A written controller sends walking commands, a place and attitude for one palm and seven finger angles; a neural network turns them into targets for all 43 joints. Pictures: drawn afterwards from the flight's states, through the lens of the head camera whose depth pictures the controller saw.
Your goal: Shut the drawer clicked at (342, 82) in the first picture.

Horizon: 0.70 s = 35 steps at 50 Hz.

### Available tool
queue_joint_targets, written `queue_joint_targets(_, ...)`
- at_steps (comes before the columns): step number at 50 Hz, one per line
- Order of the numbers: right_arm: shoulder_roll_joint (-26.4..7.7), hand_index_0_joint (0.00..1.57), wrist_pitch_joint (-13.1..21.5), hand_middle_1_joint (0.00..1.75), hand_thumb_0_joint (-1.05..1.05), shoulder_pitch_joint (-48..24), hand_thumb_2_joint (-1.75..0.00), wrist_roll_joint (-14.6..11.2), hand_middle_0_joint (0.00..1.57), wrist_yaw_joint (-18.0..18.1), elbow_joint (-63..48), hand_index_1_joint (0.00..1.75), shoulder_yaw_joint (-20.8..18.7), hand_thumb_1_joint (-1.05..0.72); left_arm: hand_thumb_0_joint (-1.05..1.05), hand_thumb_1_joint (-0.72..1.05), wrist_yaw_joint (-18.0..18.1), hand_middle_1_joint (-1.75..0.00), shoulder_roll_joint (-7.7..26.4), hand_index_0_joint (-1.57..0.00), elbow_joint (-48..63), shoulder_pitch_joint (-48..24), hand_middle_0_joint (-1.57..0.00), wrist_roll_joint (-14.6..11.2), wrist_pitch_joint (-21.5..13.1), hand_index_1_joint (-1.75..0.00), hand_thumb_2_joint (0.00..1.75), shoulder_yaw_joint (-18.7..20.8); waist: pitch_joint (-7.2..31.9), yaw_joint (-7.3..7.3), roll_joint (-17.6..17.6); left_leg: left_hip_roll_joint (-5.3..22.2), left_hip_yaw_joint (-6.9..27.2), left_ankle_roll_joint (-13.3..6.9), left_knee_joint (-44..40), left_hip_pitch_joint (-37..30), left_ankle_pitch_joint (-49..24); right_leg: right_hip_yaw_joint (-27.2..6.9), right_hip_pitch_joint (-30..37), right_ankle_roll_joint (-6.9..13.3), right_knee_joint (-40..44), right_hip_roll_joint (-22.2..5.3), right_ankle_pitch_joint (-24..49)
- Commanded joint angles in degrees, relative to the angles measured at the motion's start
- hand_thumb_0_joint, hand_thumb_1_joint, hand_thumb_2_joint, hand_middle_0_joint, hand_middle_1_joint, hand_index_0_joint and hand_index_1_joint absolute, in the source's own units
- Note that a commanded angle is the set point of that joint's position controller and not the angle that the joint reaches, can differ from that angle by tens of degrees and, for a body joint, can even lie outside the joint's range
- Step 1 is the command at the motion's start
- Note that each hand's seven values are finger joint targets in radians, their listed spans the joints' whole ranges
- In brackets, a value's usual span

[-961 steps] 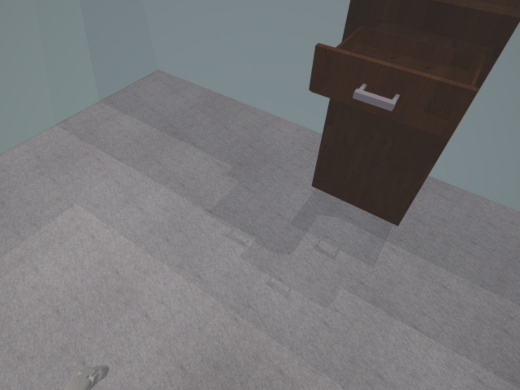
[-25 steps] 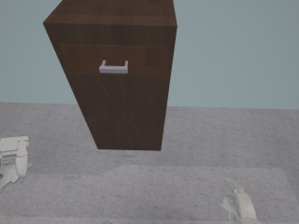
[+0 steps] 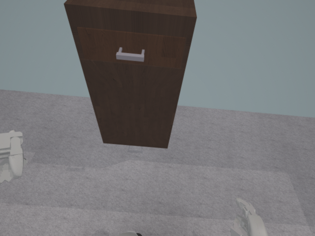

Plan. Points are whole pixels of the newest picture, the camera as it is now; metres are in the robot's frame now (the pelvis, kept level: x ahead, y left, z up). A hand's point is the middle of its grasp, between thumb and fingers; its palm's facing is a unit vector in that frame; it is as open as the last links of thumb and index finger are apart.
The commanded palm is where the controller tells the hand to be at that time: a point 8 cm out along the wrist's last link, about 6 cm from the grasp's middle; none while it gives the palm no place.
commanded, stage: step back with the hand held close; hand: left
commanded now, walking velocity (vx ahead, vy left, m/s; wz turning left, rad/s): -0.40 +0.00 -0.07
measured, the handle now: (131, 53) +0.76 +0.14 +0.03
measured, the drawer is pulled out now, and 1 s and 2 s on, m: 0.00 0.00 0.00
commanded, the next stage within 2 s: stop stepping back and stand still in 0.16 s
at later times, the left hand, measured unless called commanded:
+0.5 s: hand out of the picture +0.10 +0.22 +0.17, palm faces +0.33 -0.85 -0.42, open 3.2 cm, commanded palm +0.07 +0.26 +0.18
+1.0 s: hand out of the picture +0.11 +0.27 +0.16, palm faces +0.36 -0.83 -0.42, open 3.2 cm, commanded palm +0.08 +0.30 +0.18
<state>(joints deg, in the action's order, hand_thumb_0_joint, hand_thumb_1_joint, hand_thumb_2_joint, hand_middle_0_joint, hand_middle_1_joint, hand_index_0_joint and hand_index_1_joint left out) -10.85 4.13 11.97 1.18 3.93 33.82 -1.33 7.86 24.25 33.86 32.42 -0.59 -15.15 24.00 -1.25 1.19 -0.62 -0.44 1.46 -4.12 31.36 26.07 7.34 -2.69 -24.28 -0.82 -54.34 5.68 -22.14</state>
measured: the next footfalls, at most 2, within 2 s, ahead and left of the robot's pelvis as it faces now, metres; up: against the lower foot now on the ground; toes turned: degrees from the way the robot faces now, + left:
right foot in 0.22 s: -0.16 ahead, -0.13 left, +0.00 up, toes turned -5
left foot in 0.54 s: +0.06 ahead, +0.07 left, +0.00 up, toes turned -4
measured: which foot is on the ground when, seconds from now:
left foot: down 0.00-0.46, up 0.48-0.52, down 0.54-0.86, up 0.88-0.98, down 1.00-1.00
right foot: up 0.00-0.20, down 0.22-0.62, up 0.64-0.80, down 0.82-1.00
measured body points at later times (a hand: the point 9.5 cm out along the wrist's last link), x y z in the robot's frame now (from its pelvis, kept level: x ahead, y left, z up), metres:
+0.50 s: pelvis -0.08 -0.01 -0.01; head -0.13 +0.00 +0.44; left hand +0.08 +0.26 +0.19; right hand +0.02 -0.30 -0.09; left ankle +0.05 +0.07 -0.73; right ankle -0.20 -0.13 -0.73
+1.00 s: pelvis -0.08 +0.04 +0.00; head -0.10 +0.04 +0.45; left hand +0.08 +0.32 +0.18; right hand +0.05 -0.20 -0.09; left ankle -0.03 +0.14 -0.73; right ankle -0.13 -0.09 -0.73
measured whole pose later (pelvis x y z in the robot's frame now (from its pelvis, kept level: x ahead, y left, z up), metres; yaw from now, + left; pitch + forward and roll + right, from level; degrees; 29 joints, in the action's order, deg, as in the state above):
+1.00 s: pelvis -0.08 +0.04 +0.00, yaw -5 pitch +0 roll -2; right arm -11.3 4.7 14.7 0.1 4.2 37.4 1.3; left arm 8.0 19.7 29.4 37.6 -2.3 -11.4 20.6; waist 3.2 -1.9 -1.8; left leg 0.5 1.1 -1.0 32.8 18.7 13.2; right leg 2.6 -10.1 -0.4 -29.0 0.3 -18.8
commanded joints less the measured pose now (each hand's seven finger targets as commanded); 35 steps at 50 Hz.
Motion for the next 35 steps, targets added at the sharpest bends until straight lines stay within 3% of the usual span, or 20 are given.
queue_joint_targets(1,-8.3,0.2,5.1,0.3,0.0,-4.1,-0.9,-0.3,0.2,-1.0,-7.6,0.3,-3.3,-0.9,0.0,0.9,1.0,-1.6,6.0,-1.4,13.9,5.7,-1.4,-2.1,-3.4,-1.6,0.9,4.7,9.7,-1.28,-7.1,15.3,14.2,-4.6,-18.5,-6.4,11.5,1.5,5.5,0.0,5.1,-1.6,-7.2)
queue_joint_targets(5,-8.0,0.2,6.7,0.3,0.0,-3.2,-0.9,0.4,0.2,-1.6,-5.1,0.3,-2.1,-0.9,0.0,0.9,0.2,-1.6,5.8,-1.4,16.3,4.8,-1.4,-3.2,-3.5,-1.6,0.9,2.4,13.1,-1.37,-13.5,12.5,11.1,-1.1,-19.5,-18.9,-0.2,4.3,6.3,0.6,23.8,-0.7,-9.2)
queue_joint_targets(7,-7.9,0.2,6.3,0.3,0.0,-2.7,-0.9,0.8,0.2,-1.6,-3.9,0.3,-2.2,-0.9,0.0,0.9,-0.2,-1.6,7.6,-1.4,16.8,4.0,-1.4,-3.5,-4.2,-1.6,0.9,3.6,16.2,-1.82,-13.5,11.7,8.1,1.3,-15.9,-24.1,-12.7,4.8,9.4,1.3,34.6,-1.0,-2.1)
queue_joint_targets(9,-7.5,0.2,4.9,0.3,0.0,-2.2,-0.9,0.9,0.2,-1.9,-4.3,0.3,-2.2,-0.9,0.0,0.9,-0.9,-1.6,11.1,-1.4,17.4,5.5,-1.4,-3.4,-5.0,-1.6,0.9,6.4,19.0,-1.91,-11.0,9.4,4.1,2.7,-10.0,-29.7,-23.9,4.3,9.6,0.9,41.2,-2.7,8.4)
queue_joint_targets(10,-6.9,0.2,4.1,0.3,0.0,-3.2,-0.9,0.5,0.2,-1.9,-5.1,0.3,-1.9,-0.9,0.0,0.9,-1.2,-1.6,11.4,-1.4,17.6,5.1,-1.4,-4.0,-5.6,-1.6,0.9,6.9,18.3,-1.8,-7.7,8.1,1.8,2.6,-7.0,-31.4,-22.6,3.1,7.7,0.5,42.5,-4.5,13.9)
queue_joint_targets(12,-6.8,0.2,3.3,0.3,0.0,-5.6,-0.9,-0.3,0.2,-1.1,-6.8,0.3,-1.3,-0.9,0.0,0.9,-0.9,-1.6,14.6,-1.4,16.7,4.7,-1.4,-5.1,-6.3,-1.6,0.9,10.6,16.5,-1.69,-0.1,4.7,-2.3,3.9,-1.6,-27.1,-7.7,1.0,4.5,1.2,40.0,-10.5,22.2)
queue_joint_targets(13,-5.7,0.2,2.8,0.3,0.0,-5.7,-0.9,-0.7,0.2,-0.7,-7.2,0.3,-1.0,-0.9,0.0,0.9,-0.7,-1.6,13.9,-1.4,16.5,5.0,-1.4,-5.4,-6.3,-1.6,0.9,10.9,17.1,-1.18,2.9,3.2,-4.4,4.0,0.1,-27.8,-6.4,1.1,3.4,0.3,39.2,-12.3,28.8)
queue_joint_targets(14,-6.6,0.2,2.6,0.3,0.0,-5.9,-0.9,-1.8,0.2,-0.7,-7.7,0.3,-1.8,-0.9,0.0,0.9,-0.5,-1.6,14.0,-1.4,16.9,6.4,-1.4,-5.8,-5.5,-1.6,0.9,10.8,18.2,-1.92,11.8,1.7,-4.1,3.9,3.4,-24.4,-1.0,1.6,7.1,-1.8,37.3,-13.2,33.9)
queue_joint_targets(15,-6.9,0.2,2.3,0.3,0.0,-6.4,-0.9,-2.3,0.2,-0.5,-8.5,0.3,-1.7,-0.9,0.0,0.9,-0.5,-1.6,12.9,-1.4,12.7,10.9,-1.4,-5.9,-4.4,-1.6,0.9,11.5,14.2,-1.24,10.4,1.1,-4.0,3.4,5.2,-21.7,-0.7,1.3,5.3,-1.3,35.8,-14.1,34.4)
queue_joint_targets(19,-7.9,0.2,1.7,0.3,0.0,-7.6,-0.9,-2.2,0.2,0.6,-8.6,0.3,-1.0,-0.9,0.0,0.9,-0.6,-1.6,8.5,-1.4,7.3,7.8,-1.4,-5.4,-0.1,-1.6,0.9,6.8,4.2,0.1,-2.5,3.1,-0.5,2.5,-1.0,-19.6,-0.3,1.3,0.1,0.6,36.3,-11.8,10.9)
queue_joint_targets(20,-8.1,0.2,1.9,0.3,0.0,-6.3,-0.9,-2.2,0.2,1.0,-7.7,0.3,-0.9,-0.9,0.0,0.9,-0.4,-1.6,7.5,-1.4,4.1,5.6,-1.4,-4.9,0.0,-1.6,0.9,4.7,-1.3,0.27,-1.2,3.1,0.9,2.6,-1.7,-17.9,3.2,0.6,-3.1,0.6,39.2,-11.2,3.0)
queue_joint_targets(22,-8.5,0.2,1.9,0.3,0.0,-4.7,-0.9,-1.9,0.2,1.5,-6.5,0.3,-1.6,-0.9,0.0,0.9,0.4,-1.6,7.3,-1.4,0.9,2.6,-1.4,-3.9,0.2,-1.6,0.9,2.9,-5.2,0.38,3.8,1.7,0.4,3.7,7.1,-18.6,6.3,-2.9,-10.9,3.8,45.4,-14.4,-13.5)
queue_joint_targets(25,-9.4,0.2,3.1,0.3,0.0,-5.8,-0.9,-1.6,0.2,1.9,-5.4,0.3,-2.0,-0.9,0.0,0.9,0.9,-1.6,7.6,-1.4,3.0,-7.3,-1.4,-2.1,-0.6,-1.6,0.9,-0.3,-11.9,0.4,9.8,2.9,0.9,3.7,16.2,-12.2,6.2,-6.4,-12.0,8.1,47.5,-19.8,-12.6)
queue_joint_targets(27,-9.0,0.2,4.3,0.3,0.0,-5.6,-0.9,-1.7,0.2,2.1,-5.6,0.3,-1.4,-0.9,0.0,0.9,0.7,-1.6,7.4,-1.4,4.2,-12.0,-1.4,-1.2,-1.2,-1.6,0.9,-1.3,-13.4,0.69,8.3,3.8,0.2,2.8,6.7,-12.0,5.1,-1.5,-7.3,6.5,41.9,-16.5,-4.4)
queue_joint_targets(29,-10.1,0.2,6.0,0.3,0.0,-6.1,-0.9,-1.6,0.2,2.5,-6.3,0.3,-1.4,-0.9,0.0,0.9,0.4,-1.6,9.7,-1.4,10.0,-15.4,-1.4,-1.3,-2.1,-1.6,0.9,0.4,-11.4,0.44,-3.6,3.5,3.3,2.1,-6.0,-14.6,2.9,3.5,-1.9,3.3,30.2,-10.2,2.9)
queue_joint_targets(30,-10.3,0.2,6.9,0.3,0.0,-4.4,-0.9,-1.1,0.2,2.4,-6.5,0.3,-1.4,-0.9,0.0,0.9,0.7,-1.6,9.4,-1.4,11.5,-12.3,-1.4,-1.0,-2.4,-1.6,0.9,1.8,-5.7,-0.21,-13.9,6.7,12.6,0.2,-11.9,-17.7,2.4,4.9,-0.4,1.7,20.5,-5.6,2.5)
queue_joint_targets(31,-9.2,0.2,7.9,0.3,0.0,-3.4,-0.9,-0.9,0.2,1.7,-6.8,0.3,-1.1,-0.9,0.0,0.9,1.0,-1.6,9.5,-1.4,15.5,-10.9,-1.4,-1.4,-3.2,-1.6,0.9,2.5,0.2,-0.62,-21.6,11.1,23.2,0.4,-18.9,-19.5,5.3,4.0,2.1,1.7,11.5,-2.8,-4.6)
queue_joint_targets(32,-8.4,0.2,8.8,0.3,0.0,-3.2,-0.9,-0.5,0.2,1.3,-6.6,0.3,-1.0,-0.9,0.0,0.9,1.2,-1.6,10.1,-1.4,17.5,-8.9,-1.4,-1.3,-3.7,-1.6,0.9,3.4,3.2,-0.8,-20.8,13.2,26.0,0.7,-22.5,-17.9,11.8,0.4,4.9,1.9,5.6,-3.4,-9.3)
queue_joint_targets(34,-7.6,0.2,9.4,0.3,0.0,-2.9,-0.9,-0.4,0.2,0.2,-6.7,0.3,-1.1,-0.9,0.0,0.9,1.5,-1.6,10.9,-1.4,17.9,-2.3,-1.4,-2.0,-3.6,-1.6,0.9,5.8,8.0,-2.28,-10.6,13.3,22.1,-0.7,-23.5,-14.5,21.2,0.3,9.2,1.9,6.8,-4.1,-9.9)
queue_joint_targets(35,-7.1,0.2,9.2,0.3,0.0,-2.9,-0.9,-0.5,0.2,-0.4,-7.3,0.3,-1.2,-0.9,0.0,0.9,1.4,-1.6,9.4,-1.4,17.3,2.1,-1.4,-2.5,-2.9,-1.6,0.9,6.3,10.1,-2.5,-8.7,12.1,17.2,-0.9,-23.4,-14.0,21.3,2.1,11.9,2.0,10.7,-3.8,-8.7)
